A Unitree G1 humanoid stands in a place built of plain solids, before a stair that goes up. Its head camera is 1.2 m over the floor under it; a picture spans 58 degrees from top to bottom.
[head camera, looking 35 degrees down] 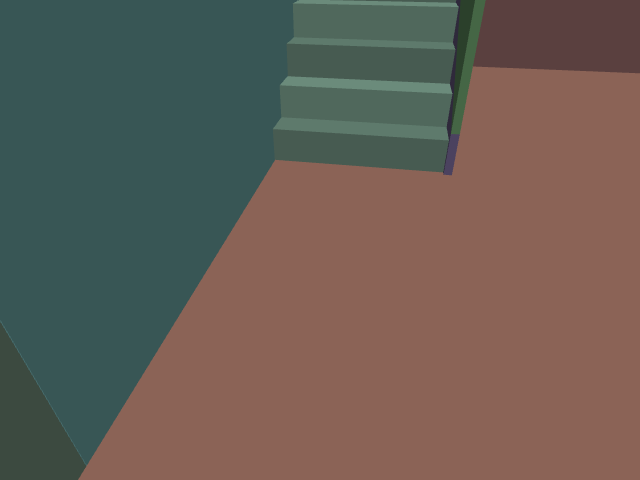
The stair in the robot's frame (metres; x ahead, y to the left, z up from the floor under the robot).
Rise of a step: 0.21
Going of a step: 0.22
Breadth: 1.08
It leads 10 degrees to the right of straight ahead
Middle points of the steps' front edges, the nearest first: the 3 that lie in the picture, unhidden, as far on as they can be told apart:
2.54 -0.23 0.21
2.76 -0.27 0.42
2.98 -0.31 0.63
